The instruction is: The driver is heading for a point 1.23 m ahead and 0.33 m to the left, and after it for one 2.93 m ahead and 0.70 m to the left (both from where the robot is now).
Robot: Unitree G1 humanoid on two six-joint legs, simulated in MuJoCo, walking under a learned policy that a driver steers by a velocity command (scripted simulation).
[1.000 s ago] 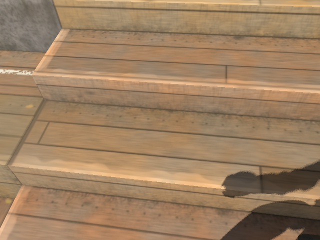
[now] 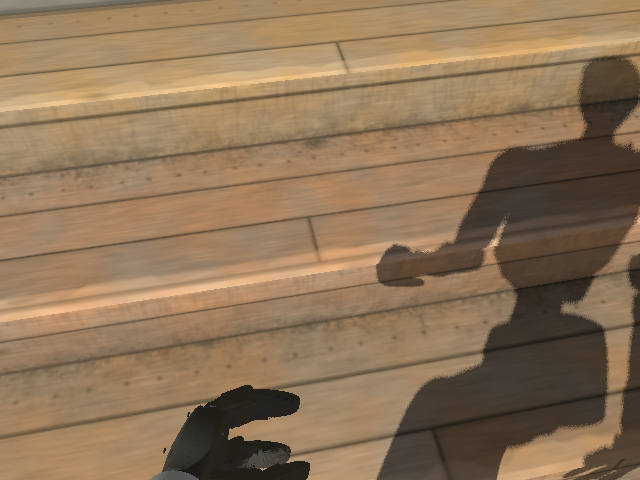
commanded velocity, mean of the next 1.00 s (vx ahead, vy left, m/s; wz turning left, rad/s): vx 0.49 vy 0.00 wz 0.39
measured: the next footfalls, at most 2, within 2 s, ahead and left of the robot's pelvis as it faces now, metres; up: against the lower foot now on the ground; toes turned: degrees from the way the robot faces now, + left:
left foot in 0.52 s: +0.47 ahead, +0.15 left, +0.30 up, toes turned +12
right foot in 1.02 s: +0.83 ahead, +0.04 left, +0.44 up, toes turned +21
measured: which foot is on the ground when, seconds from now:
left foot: down 0.00-0.04, up 0.06-0.50, down 0.52-1.00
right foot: down 0.00-0.56, up 0.58-1.00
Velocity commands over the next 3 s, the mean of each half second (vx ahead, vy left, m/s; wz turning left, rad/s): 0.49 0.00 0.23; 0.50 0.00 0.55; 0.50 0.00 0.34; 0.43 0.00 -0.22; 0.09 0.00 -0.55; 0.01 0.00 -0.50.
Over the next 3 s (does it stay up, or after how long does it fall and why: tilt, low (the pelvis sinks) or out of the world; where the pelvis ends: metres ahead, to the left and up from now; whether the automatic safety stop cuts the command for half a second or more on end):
stays up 1.19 0.43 0.58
